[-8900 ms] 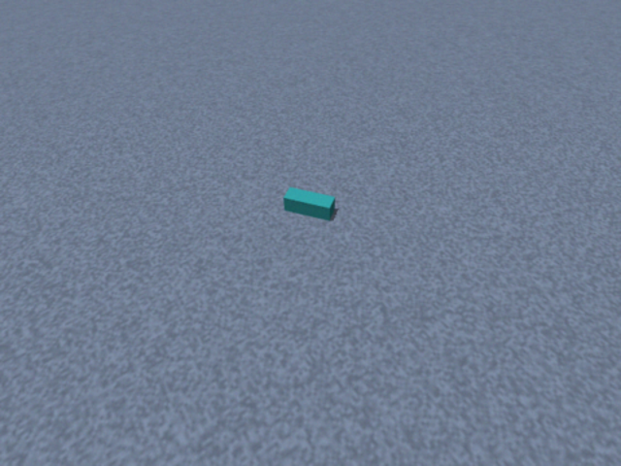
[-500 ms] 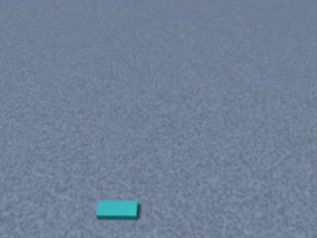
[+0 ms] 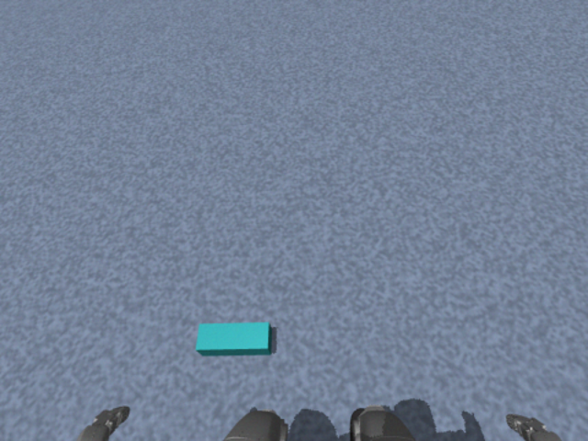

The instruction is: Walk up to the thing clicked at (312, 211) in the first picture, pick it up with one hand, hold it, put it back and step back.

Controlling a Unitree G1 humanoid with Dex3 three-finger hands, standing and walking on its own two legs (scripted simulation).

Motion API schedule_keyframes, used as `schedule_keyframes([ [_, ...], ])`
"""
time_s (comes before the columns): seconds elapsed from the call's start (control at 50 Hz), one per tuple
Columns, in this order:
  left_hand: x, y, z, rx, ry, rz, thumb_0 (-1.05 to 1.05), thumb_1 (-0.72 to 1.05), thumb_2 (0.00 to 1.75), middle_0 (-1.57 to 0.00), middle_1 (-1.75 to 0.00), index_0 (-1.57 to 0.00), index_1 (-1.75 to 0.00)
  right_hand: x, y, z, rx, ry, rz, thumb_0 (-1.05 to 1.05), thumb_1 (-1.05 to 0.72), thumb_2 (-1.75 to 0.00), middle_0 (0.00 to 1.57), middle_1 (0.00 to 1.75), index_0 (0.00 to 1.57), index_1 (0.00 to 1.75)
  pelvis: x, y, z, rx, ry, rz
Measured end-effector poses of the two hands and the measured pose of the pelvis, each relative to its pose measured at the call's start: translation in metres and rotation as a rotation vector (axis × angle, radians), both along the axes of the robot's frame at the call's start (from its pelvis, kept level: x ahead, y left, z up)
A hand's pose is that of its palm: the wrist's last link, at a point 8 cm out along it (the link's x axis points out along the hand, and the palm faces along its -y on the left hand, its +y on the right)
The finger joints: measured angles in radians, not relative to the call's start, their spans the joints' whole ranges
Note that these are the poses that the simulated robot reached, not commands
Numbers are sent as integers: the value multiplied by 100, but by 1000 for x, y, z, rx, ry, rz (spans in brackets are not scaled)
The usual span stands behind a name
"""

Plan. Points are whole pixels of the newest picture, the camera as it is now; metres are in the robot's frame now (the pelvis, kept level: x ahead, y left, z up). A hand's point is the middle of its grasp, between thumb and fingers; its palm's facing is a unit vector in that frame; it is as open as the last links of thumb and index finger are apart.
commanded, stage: walk up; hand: left
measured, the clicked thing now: (235, 339) +0.45 +0.26 -0.72
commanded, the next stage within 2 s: none
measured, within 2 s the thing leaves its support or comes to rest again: neither
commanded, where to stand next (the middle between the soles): +0.08 +0.00 m, yaw +0 degrees
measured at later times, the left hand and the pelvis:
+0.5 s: hand out of the picture +0.02 +0.26 -0.14, palm faces -0.03 -0.94 -0.35, open 7.4 cm; pelvis -0.01 -0.01 +0.01, yaw +0 degrees
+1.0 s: hand out of the picture +0.11 +0.27 -0.17, palm faces +0.00 -0.94 -0.35, open 7.4 cm; pelvis +0.01 +0.01 -0.01, yaw +0 degrees
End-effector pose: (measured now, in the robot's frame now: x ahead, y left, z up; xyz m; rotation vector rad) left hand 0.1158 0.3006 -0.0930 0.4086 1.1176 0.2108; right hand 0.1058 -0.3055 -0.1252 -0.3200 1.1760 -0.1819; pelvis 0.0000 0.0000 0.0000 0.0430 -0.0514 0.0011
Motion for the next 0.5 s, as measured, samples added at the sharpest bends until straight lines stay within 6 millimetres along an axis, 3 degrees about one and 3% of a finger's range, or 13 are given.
schedule_keyframes([
  [0.14, -13, 16, -7, -22, -81, 20, 1, 90, 90, -21, -30, -21, -30, -53, 4, -2, -49, 62, 33, 1, -91, -89, 20, 30, 20, 30, -21, 13, -12, -29, 10, 50],
  [0.26, -56, 26, -18, -89, -22, 104, 1, 90, 90, -20, -30, -21, -30, -97, 11, 24, -83, 100, 12, 1, -91, -89, 20, 30, 20, 30, -23, 16, 2, -35, -20, 60],
  [0.4, -104, 22, -26, -97, 143, 115, 1, 90, 90, -20, -30, -20, -30, -85, -3, 42, -94, 47, 16, 1, -90, -89, 20, 30, 20, 30, -23, 5, 9, -34, 8, 8],
  [0.5, -102, 6, -14, -70, 178, 80, 1, 90, 90, -20, -30, -21, -30, -71, -29, 34, -78, 20, -5, 1, -90, -89, 20, 30, 20, 30, -12, -7, 9, -64, 5, 1],
])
